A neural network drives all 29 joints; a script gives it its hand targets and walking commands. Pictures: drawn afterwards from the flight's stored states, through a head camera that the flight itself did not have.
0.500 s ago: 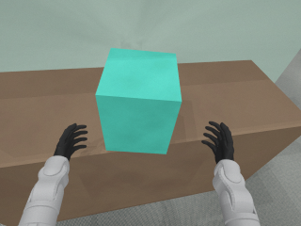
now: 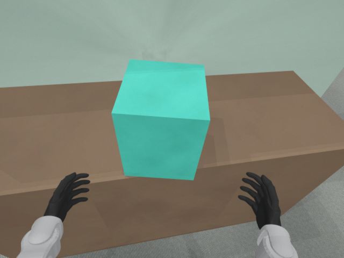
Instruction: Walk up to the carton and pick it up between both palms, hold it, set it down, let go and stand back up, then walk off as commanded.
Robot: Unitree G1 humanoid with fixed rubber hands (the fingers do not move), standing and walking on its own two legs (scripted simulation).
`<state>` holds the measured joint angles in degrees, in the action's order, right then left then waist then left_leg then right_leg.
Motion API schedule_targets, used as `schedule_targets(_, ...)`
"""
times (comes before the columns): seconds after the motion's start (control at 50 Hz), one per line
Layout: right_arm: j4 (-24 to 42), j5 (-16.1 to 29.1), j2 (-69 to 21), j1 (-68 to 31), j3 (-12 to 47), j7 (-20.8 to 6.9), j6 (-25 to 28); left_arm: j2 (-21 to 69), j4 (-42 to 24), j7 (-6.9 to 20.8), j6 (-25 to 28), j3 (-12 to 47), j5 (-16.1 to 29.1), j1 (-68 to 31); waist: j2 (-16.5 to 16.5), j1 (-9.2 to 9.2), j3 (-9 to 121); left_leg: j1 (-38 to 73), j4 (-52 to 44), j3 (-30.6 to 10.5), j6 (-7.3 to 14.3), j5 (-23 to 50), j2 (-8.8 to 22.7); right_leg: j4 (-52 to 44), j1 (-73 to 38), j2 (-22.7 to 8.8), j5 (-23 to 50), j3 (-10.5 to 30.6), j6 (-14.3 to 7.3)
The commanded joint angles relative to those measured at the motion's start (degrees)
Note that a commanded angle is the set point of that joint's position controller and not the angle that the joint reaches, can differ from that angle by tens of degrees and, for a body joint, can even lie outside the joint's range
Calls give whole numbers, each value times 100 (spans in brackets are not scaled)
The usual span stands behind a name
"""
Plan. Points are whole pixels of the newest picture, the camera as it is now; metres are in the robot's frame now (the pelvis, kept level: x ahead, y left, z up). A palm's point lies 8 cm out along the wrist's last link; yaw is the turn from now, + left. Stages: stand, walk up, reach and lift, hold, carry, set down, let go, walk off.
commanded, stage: set down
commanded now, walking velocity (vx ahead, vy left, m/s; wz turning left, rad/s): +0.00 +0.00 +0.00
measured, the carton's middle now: (162, 122) +0.45 +0.02 +0.05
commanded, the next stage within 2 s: let go in 1.48 s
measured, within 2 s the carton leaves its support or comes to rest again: neither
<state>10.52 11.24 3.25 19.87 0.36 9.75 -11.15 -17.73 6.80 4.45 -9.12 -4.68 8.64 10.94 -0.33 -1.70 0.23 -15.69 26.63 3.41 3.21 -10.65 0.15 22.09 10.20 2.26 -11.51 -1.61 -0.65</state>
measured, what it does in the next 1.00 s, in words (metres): stands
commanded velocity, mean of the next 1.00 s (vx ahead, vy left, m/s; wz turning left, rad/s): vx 0.00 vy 0.00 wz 0.00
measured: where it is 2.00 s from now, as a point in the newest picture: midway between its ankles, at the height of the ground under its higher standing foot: outside the picture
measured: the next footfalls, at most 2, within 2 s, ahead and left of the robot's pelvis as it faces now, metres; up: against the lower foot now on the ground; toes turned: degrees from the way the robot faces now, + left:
none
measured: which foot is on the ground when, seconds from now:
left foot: down 0.00-1.00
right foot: down 0.00-1.00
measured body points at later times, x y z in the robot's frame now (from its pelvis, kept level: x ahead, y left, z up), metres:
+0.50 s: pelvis +0.02 +0.00 +0.00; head +0.04 +0.01 +0.45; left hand +0.24 +0.25 -0.01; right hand +0.22 -0.21 +0.01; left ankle +0.04 +0.08 -0.74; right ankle +0.00 -0.11 -0.74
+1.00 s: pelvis +0.02 +0.00 +0.00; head +0.05 +0.02 +0.45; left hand +0.22 +0.25 -0.03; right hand +0.19 -0.21 -0.04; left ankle +0.04 +0.08 -0.74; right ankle +0.00 -0.11 -0.74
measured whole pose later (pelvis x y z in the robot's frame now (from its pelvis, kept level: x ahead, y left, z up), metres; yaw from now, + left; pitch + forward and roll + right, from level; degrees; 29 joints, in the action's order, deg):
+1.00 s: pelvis +0.02 +0.00 +0.00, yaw +0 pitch +1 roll -2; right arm -13.6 7.4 7.8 19.9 0.4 0.9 2.1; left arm -16.6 8.4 2.9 -8.6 -3.0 8.6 17.1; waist 0.4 -1.6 -1.3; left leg -15.6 26.6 3.3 3.0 -12.4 0.1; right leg 20.1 9.2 2.3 -12.2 -1.6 -0.8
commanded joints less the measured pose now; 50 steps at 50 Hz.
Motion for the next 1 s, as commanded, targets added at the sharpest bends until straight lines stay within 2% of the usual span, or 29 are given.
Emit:
schedule_targets(0.0, 1107, -87, 408, -322, 579, -184, 303, -1118, -1658, -119, 387, -136, 511, -724, 478, 614, 296, 1557, -912, -390, -274, -11, 307, -673, 368, -293, -831, 309, -270)
schedule_targets(0.06, 487, -182, 625, -605, 482, -323, 260, -857, -1344, -166, 277, -23, 278, -818, 709, 583, -49, 1483, -1067, -465, -342, -383, 399, -664, 543, -255, -1124, 217, -310)
schedule_targets(0.14, 401, -163, 595, -538, 396, -354, 284, -812, -1230, -184, 259, 36, 303, -798, 585, 527, 82, 1535, -1074, -472, -317, -453, 372, -691, 431, -280, -1049, 269, -279)
schedule_targets(0.16, 327, -161, 693, -392, 329, -403, 372, -723, -1210, -217, 242, 19, 196, -567, 718, 583, 78, 1604, -1093, -518, -387, -254, 395, -679, 473, -248, -933, 247, -315)
schedule_targets(0.18, 387, -169, 787, -468, 350, -430, 401, -628, -1144, -192, 231, 31, 174, -490, 516, 633, 21, 1734, -1048, -519, -388, -103, 385, -740, 535, -220, -918, 238, -328)
schedule_targets(0.22, 161, -235, 733, -237, 345, -384, 481, -705, -818, -87, 179, -54, 157, -350, 307, 516, -33, 1905, -928, -401, -373, 223, 288, -848, 572, -248, -695, 251, -284)
schedule_targets(0.24, 28, -234, 791, -344, 357, -425, 463, -697, -811, -112, 224, -92, 87, -329, 458, 623, 61, 1848, -920, -371, -412, 219, 260, -790, 504, -233, -822, 225, -290)
schedule_targets(0.3, 121, -202, 843, -421, 359, -491, 640, -694, -882, -132, 253, -72, 80, -360, 517, 645, 263, 1832, -878, -383, -386, 447, 227, -760, 481, -217, -607, 226, -288)
schedule_targets(0.36, 60, -139, 900, -75, 340, -520, 789, -499, -880, -93, 282, -94, 25, 99, 387, 658, 315, 2211, -739, -362, -458, 1217, 199, -786, 460, -140, -58, 194, -327)
schedule_targets(0.38, 10, -130, 846, 28, 267, -532, 829, -500, -888, -70, 257, -39, 51, 284, 384, 549, 376, 2201, -716, -388, -488, 1469, 195, -797, 451, -132, 199, 208, -287)
schedule_targets(0.4, -392, -165, 978, 111, 346, -571, 866, -415, -713, -53, 275, -14, -60, 338, 504, 602, 418, 2350, -626, -407, -519, 1628, 202, -721, 529, -102, 252, 158, -308)
schedule_targets(0.44, -392, -231, 915, 3, 347, -608, 1005, -497, -780, -79, 377, -47, -58, 202, 533, 601, 491, 2312, -606, -367, -533, 1600, 180, -753, 498, -118, 226, 162, -304)
schedule_targets(0.46, -380, -272, 948, 78, 348, -604, 1018, -482, -620, -51, 387, -25, -17, 303, 323, 553, 495, 2317, -592, -342, -502, 1604, 158, -783, 465, -137, 333, 155, -276)
schedule_targets(0.48, -756, -280, 964, 164, 390, -615, 1052, -434, -416, -46, 368, -48, -155, 437, 435, 584, 295, 2290, -641, -340, -527, 1655, 171, -782, 449, -135, 376, 142, -275)
schedule_targets(0.5, -400, -277, 944, 97, 416, -601, 1108, -482, -559, -12, 436, -56, -43, 430, 282, 614, 424, 2325, -592, -344, -495, 1651, 154, -769, 454, -137, 373, 148, -266)
schedule_targets(0.52, -543, -273, 827, 95, 360, -586, 1098, -511, -431, 21, 459, 21, -2, 312, 275, 511, 509, 2283, -584, -319, -503, 1624, 150, -806, 347, -187, 443, 198, -220)
schedule_targets(0.56, -638, -309, 887, 206, 366, -649, 1167, -489, -493, -25, 514, -94, -70, 568, 258, 618, 427, 2269, -638, -349, -522, 1787, 171, -820, 408, -126, 507, 206, -269)
schedule_targets(0.6, -1150, -353, 964, 223, 336, -713, 1227, -368, -281, -68, 500, 4, -191, 625, 477, 547, 341, 2330, -598, -328, -605, 1984, 136, -789, 545, -107, 614, 148, -261)
schedule_targets(0.62, -999, -352, 973, 170, 280, -719, 1303, -417, -440, -77, 530, 41, -172, 612, 539, 541, 387, 2272, -603, -339, -634, 2082, 160, -797, 375, -85, 593, 130, -325)
schedule_targets(0.72, -1376, -439, 1029, 91, 39, -824, 1455, -336, -190, -151, 489, 134, -259, 729, 576, 512, 462, 2322, -599, -343, -697, 1911, 216, -843, 471, -88, 410, 113, -381)
schedule_targets(0.74, -1228, -441, 988, -19, -30, -810, 1489, -384, -383, -167, 500, 270, -152, 626, 538, 371, 526, 2370, -614, -379, -726, 1732, 239, -876, 540, -125, 320, 137, -329)
schedule_targets(0.78, -1409, -489, 1034, -206, -4, -882, 1514, -284, -23, -210, 351, 158, -283, 603, 583, 495, 384, 2143, -644, -282, -685, 1640, 195, -849, 568, -81, 263, 92, -347)
schedule_targets(0.8, -1731, -509, 1063, -221, -56, -928, 1464, -212, 169, -209, 296, 208, -339, 587, 620, 446, 292, 2191, -712, -312, -674, 1351, 248, -885, 670, -85, -15, 91, -373)
schedule_targets(0.82, -1603, -522, 1028, -140, -38, -913, 1503, -227, 86, -220, 346, 223, -320, 684, 487, 534, 191, 2115, -725, -311, -684, 1476, 244, -900, 538, -83, 76, 72, -376)
schedule_targets(0.84, -1857, -554, 1162, -253, -123, -963, 1488, -123, 272, -234, 258, 246, -399, 604, 585, 452, 185, 2224, -726, -322, -726, 1494, 279, -881, 676, -62, 41, 79, -378)
schedule_targets(0.86, -1639, -534, 1103, -378, -148, -957, 1515, -197, 110, -265, 222, 327, -373, 433, 568, 440, 303, 2210, -803, -358, -727, 1138, 269, -923, 582, -97, -103, 91, -338)
schedule_targets(0.88, -2009, -570, 1103, -320, -223, -994, 1477, -64, 347, -270, 169, 391, -404, 540, 598, 333, 143, 2142, -809, -383, -730, 1035, 295, -871, 642, -81, -146, 59, -351)
schedule_targets(0.92, -1805, -596, 1081, -236, -250, -1040, 1627, -168, 59, -329, 212, 403, -345, 634, 620, 353, 457, 2168, -692, -359, -745, 1330, 284, -832, 621, -106, 173, 69, -355)
schedule_targets(0.98, -2304, -729, 1225, -476, -295, -1080, 1583, -39, 528, -354, 108, 435, -490, 452, 524, 379, 81, 2103, -811, -336, -718, 1047, 344, -851, 747, -80, -99, 8, -354)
